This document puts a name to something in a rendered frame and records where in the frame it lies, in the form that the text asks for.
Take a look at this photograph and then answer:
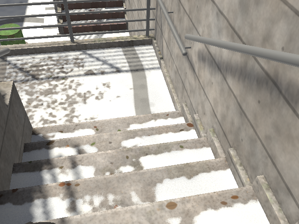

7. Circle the stairs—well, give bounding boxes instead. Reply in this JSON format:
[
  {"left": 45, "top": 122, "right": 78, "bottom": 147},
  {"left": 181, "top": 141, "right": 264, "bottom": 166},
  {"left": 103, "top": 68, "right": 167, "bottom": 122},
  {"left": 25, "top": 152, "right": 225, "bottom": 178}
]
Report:
[
  {"left": 0, "top": 110, "right": 270, "bottom": 224},
  {"left": 61, "top": 0, "right": 127, "bottom": 34}
]

